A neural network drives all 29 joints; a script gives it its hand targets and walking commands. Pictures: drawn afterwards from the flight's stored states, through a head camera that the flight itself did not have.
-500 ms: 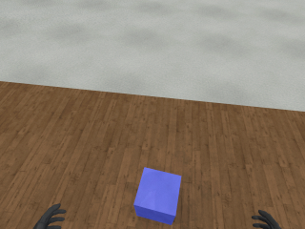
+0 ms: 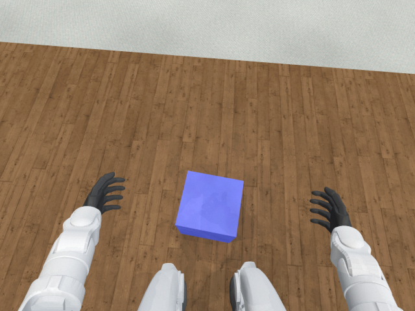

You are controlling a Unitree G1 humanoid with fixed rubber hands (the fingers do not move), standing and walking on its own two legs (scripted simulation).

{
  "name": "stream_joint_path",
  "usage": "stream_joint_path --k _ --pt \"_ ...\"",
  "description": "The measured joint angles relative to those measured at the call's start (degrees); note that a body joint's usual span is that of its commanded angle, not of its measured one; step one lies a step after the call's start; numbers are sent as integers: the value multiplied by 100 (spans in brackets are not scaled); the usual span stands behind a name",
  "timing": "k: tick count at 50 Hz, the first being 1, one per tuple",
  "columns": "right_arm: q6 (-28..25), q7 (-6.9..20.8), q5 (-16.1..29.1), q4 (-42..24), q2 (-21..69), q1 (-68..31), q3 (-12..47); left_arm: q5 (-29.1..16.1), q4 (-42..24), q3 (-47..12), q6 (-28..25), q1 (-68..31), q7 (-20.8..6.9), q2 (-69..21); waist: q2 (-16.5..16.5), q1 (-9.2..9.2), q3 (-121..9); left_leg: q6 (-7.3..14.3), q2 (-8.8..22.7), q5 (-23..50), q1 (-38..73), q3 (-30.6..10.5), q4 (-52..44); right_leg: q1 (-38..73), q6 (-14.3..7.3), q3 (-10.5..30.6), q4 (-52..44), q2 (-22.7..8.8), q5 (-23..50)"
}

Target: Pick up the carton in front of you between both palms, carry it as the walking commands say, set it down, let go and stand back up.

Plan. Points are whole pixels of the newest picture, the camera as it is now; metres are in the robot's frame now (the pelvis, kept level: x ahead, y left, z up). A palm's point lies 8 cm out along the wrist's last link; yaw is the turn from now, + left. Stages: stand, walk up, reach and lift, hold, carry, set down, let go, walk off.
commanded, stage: reach and lift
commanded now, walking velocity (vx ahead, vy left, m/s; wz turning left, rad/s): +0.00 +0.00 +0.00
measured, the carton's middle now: (209, 209) +0.42 -0.01 -0.58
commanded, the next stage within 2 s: none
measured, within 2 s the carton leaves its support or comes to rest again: neither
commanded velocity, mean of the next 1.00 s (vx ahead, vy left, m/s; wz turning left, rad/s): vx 0.00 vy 0.00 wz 0.00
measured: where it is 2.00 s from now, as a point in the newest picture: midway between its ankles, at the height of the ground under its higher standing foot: outside the picture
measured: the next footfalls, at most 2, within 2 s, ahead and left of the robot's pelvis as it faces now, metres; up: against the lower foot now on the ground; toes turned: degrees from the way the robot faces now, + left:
none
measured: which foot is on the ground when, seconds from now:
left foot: down 0.00-1.00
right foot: down 0.00-1.00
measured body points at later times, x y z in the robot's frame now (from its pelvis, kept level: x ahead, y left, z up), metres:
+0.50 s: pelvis -0.07 +0.01 -0.07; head +0.22 +0.02 +0.28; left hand +0.49 +0.17 -0.16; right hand +0.41 -0.21 -0.17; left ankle +0.03 +0.12 -0.67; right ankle +0.03 -0.13 -0.67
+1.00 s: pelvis -0.07 +0.00 -0.25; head +0.27 +0.02 +0.04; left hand +0.46 +0.17 -0.42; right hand +0.39 -0.21 -0.41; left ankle +0.03 +0.12 -0.67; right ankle +0.03 -0.13 -0.67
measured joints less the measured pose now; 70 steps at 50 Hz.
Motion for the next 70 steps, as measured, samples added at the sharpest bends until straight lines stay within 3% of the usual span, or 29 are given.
stream_joint_path --k 11,19,27,33,41,48,53,62,70 --pt "156 -365 129 429 323 -2305 -482 -36 1112 221 104 -2747 -59 212 48 -200 73 49 -45 403 -2005 -46 663 -1951 51 -31 615 -40 400" --pt "204 -593 -14 786 593 -3805 -942 111 1991 387 100 -4556 -133 422 99 -340 56 75 -93 574 -3159 -105 1004 -3052 70 -84 923 -81 552" --pt "-190 -444 -427 791 876 -3922 -1437 555 2070 737 -190 -4808 -70 213 103 -349 -317 88 -111 558 -3947 -118 1075 -3825 85 -94 984 -97 530" --pt "-591 -306 -516 1051 891 -3726 -1587 655 1979 817 -475 -4441 105 -15 100 -255 -717 89 -84 181 -4809 -131 1794 -4680 92 -98 1678 -68 172" --pt "-928 -389 95 1099 612 -3579 -1068 66 1536 243 -726 -4115 425 79 50 -158 -667 65 -57 -379 -6223 -201 3377 -6077 118 -106 3231 5 -363" --pt "-868 -594 764 880 293 -3813 -461 -532 1274 -246 -694 -4339 594 410 -13 -128 -108 50 -39 -570 -7093 -216 4662 -6954 114 -91 4514 54 -563" --pt "-735 -740 940 1149 201 -4329 -305 -772 1694 -397 -632 -4879 640 608 -30 -138 377 47 -37 -532 -7425 -220 5328 -7295 120 -84 5192 71 -525" --pt "-826 -809 1060 2279 65 -5472 -120 -1153 2927 -814 -775 -6048 642 839 -97 -160 1365 46 -33 -401 -7752 -234 6103 -7624 129 -84 5968 97 -395" --pt "-1048 -754 1726 2807 -376 -6062 484 -1367 2987 -1098 -1015 -6254 716 915 -297 -144 1921 75 68 -516 -7879 -210 6575 -7804 169 -51 6408 210 -424"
